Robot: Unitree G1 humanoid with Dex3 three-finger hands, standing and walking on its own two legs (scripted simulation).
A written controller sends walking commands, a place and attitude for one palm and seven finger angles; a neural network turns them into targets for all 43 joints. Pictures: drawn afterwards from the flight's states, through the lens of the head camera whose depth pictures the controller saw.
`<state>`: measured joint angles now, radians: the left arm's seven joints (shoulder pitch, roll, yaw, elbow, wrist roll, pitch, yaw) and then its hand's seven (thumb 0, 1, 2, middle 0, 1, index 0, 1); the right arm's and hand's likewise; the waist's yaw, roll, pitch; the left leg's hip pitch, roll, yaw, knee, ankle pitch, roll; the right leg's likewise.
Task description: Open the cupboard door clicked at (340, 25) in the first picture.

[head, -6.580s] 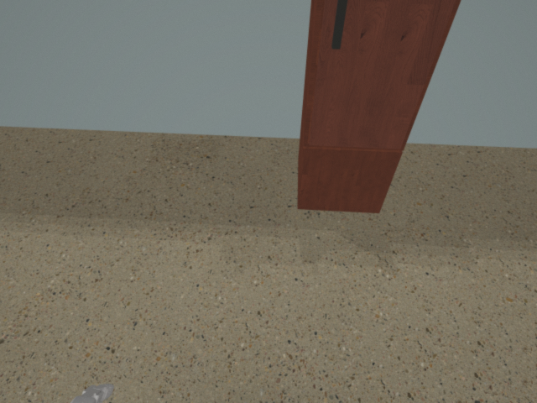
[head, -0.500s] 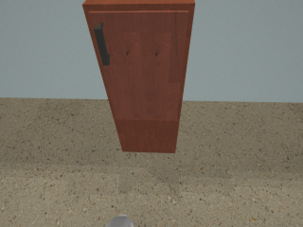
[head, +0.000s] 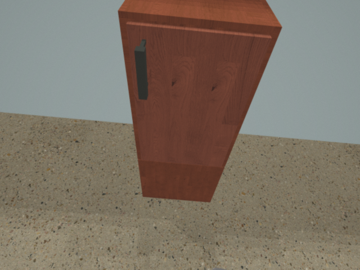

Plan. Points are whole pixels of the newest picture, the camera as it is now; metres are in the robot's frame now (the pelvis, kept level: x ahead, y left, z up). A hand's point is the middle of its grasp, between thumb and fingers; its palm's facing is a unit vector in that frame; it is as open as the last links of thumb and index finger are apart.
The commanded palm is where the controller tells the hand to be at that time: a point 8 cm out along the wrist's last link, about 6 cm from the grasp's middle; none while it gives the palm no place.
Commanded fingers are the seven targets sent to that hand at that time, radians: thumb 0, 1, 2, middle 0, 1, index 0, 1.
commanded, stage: come to a stop and stand still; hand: left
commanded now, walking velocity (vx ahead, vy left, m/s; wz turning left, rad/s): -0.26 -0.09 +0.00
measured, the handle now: (143, 70) +0.58 +0.15 +0.13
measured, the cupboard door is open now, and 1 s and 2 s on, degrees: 0 0 0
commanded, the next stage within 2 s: look again from close up in 1.60 s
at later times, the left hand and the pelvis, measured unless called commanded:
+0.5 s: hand out of the picture +0.05 +0.13 -0.16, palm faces +0.05 -0.96 -0.28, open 7.3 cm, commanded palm none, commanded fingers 0.00 0.90 0.90 -0.20 -0.30 -0.20 -0.30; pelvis -0.02 -0.06 +0.00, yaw +0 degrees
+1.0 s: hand out of the picture -0.03 +0.17 -0.18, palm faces +0.05 -0.98 -0.18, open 7.4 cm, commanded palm none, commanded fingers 0.00 0.90 0.90 -0.20 -0.30 -0.20 -0.30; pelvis -0.02 -0.01 +0.00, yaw +0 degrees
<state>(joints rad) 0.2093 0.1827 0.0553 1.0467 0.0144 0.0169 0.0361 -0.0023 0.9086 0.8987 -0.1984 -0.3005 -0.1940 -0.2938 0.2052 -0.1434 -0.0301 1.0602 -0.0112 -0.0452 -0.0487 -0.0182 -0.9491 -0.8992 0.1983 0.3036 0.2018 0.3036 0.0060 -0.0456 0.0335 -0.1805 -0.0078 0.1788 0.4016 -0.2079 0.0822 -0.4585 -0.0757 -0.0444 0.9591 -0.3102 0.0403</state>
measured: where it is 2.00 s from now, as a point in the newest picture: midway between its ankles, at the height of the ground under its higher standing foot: outside the picture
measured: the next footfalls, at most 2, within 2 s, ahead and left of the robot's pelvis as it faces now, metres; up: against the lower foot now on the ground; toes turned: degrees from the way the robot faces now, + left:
right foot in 0.28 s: +0.04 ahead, -0.16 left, +0.00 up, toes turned -6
left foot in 0.74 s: +0.05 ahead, +0.07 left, +0.00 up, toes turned +4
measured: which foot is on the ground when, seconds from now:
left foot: down 0.00-0.28, up 0.30-0.72, down 0.74-1.00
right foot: up 0.00-0.26, down 0.28-0.76, up 0.78-1.00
